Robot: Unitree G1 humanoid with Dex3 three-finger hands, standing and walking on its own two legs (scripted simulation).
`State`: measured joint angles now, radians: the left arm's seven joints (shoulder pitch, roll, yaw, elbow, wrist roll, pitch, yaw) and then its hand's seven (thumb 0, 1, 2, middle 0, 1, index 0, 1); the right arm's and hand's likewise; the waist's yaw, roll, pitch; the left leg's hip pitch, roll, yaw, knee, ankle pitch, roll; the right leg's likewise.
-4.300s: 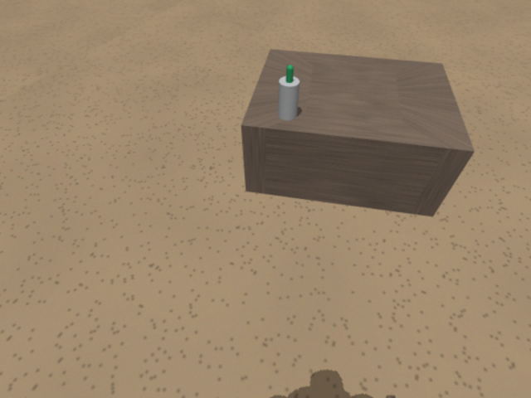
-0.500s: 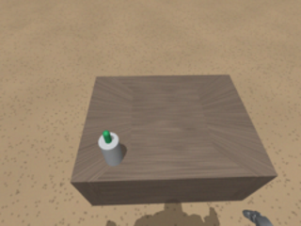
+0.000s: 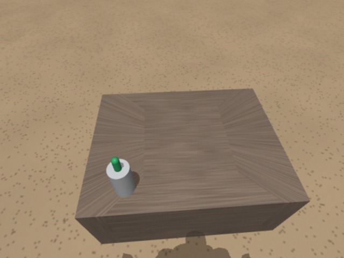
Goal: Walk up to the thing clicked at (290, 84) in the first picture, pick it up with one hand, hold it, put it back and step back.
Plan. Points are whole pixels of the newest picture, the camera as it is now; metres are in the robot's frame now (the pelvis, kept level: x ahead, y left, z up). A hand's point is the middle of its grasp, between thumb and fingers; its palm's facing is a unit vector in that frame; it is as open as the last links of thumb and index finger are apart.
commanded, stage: walk up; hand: left
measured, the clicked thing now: (120, 174) +0.45 +0.21 -0.25
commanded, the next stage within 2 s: stand in 0.28 s
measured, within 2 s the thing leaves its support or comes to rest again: neither
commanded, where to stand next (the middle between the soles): +0.04 -0.01 m, yaw +1 degrees
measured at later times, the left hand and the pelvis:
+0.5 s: hand out of the picture +0.09 +0.25 -0.16, palm faces -0.02 -0.94 -0.33, open 7.4 cm; pelvis +0.01 +0.00 +0.00, yaw +0 degrees
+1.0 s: hand out of the picture +0.09 +0.25 -0.16, palm faces -0.02 -0.94 -0.34, open 7.4 cm; pelvis +0.02 +0.00 +0.00, yaw +0 degrees
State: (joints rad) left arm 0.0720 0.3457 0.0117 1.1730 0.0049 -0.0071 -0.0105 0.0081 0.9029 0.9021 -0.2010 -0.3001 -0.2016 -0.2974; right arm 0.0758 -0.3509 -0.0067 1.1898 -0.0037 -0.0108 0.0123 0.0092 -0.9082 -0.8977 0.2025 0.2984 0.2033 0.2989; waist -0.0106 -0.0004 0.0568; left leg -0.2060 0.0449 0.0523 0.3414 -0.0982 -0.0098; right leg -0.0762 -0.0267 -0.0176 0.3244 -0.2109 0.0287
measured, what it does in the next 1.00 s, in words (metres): stands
